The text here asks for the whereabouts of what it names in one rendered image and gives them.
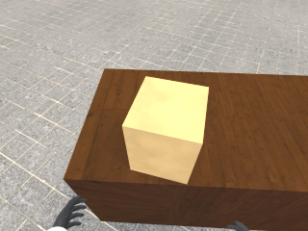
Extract carton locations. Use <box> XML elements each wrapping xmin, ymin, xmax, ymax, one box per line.
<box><xmin>122</xmin><ymin>76</ymin><xmax>209</xmax><ymax>185</ymax></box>

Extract pedestal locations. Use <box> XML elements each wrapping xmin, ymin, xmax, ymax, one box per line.
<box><xmin>64</xmin><ymin>68</ymin><xmax>308</xmax><ymax>231</ymax></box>

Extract robot left hand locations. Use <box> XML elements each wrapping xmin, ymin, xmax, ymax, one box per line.
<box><xmin>52</xmin><ymin>195</ymin><xmax>88</xmax><ymax>230</ymax></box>

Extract robot right hand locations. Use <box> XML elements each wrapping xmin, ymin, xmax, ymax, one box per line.
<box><xmin>226</xmin><ymin>220</ymin><xmax>249</xmax><ymax>231</ymax></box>

